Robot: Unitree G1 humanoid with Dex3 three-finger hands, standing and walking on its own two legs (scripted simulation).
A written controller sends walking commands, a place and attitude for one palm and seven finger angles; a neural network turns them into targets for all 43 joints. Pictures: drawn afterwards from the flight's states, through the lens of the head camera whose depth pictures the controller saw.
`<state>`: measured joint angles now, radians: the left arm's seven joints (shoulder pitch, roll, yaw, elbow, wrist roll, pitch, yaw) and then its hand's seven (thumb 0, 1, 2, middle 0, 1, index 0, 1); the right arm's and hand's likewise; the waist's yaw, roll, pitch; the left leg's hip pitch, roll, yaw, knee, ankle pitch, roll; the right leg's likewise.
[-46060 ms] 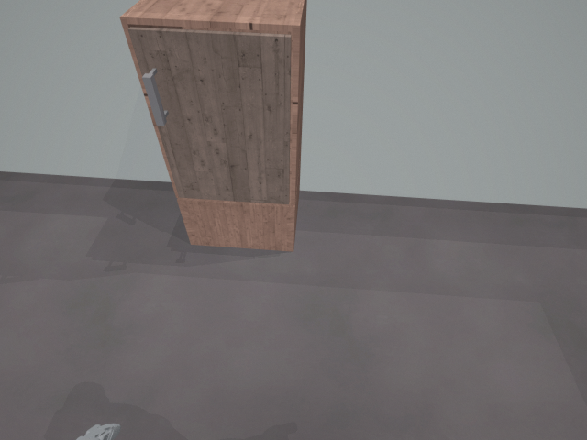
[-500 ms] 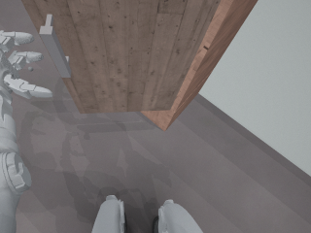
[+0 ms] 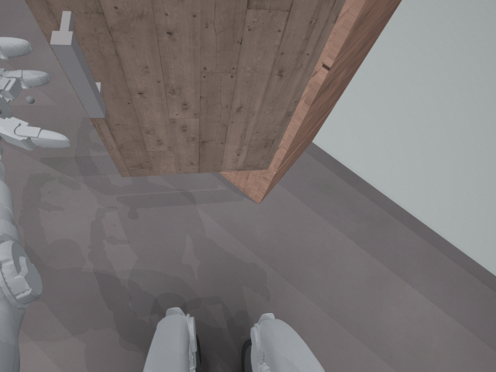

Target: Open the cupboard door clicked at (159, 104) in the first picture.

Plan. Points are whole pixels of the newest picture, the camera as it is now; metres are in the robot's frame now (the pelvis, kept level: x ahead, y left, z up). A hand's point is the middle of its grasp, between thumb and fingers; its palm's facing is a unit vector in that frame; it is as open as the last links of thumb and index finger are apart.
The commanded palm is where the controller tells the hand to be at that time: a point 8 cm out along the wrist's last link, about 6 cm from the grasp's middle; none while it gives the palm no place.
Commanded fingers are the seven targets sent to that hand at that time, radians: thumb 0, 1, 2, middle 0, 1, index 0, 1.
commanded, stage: slide the fingers in behind the handle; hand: left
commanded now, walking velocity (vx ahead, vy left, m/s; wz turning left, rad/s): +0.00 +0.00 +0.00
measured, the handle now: (83, 69) +0.55 +0.22 +0.07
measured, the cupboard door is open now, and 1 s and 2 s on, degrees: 46 46 46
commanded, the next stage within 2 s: close the thumb around the handle in 1.48 s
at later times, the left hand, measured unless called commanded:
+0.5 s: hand (71, 98) +0.50 +0.23 +0.06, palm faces +0.07 -1.00 -0.02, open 14.0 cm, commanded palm +0.48 +0.26 +0.06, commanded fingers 0.00 -0.50 0.30 -0.30 -1.20 -0.30 -1.20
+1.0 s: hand (95, 102) +0.50 +0.20 +0.06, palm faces +0.08 -1.00 +0.00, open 14.0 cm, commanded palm +0.48 +0.24 +0.06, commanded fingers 0.00 -0.50 0.30 -0.30 -1.20 -0.30 -1.20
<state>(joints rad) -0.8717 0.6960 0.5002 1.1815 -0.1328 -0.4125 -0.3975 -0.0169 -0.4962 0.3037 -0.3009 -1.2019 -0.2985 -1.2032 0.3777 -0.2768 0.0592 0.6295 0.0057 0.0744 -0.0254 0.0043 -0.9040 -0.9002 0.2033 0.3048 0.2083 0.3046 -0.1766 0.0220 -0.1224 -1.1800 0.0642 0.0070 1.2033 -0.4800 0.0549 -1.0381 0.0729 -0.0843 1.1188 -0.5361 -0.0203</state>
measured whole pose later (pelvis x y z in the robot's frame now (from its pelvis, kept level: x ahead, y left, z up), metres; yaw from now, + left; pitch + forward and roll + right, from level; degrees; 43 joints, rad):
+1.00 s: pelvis +0.00 -0.02 +0.01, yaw +1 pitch +24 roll -4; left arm -0.84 0.49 0.39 1.15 -0.12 -0.45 -0.23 -0.02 -0.50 0.30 -0.30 -1.20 -0.30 -1.20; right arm 0.36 -0.26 0.03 0.64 0.00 0.08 0.00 0.00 -0.91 -0.90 0.20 0.30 0.21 0.30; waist -0.17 0.03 -0.14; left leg -1.12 0.06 0.00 1.17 -0.47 0.03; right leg -0.99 0.07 -0.09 1.12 -0.55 -0.04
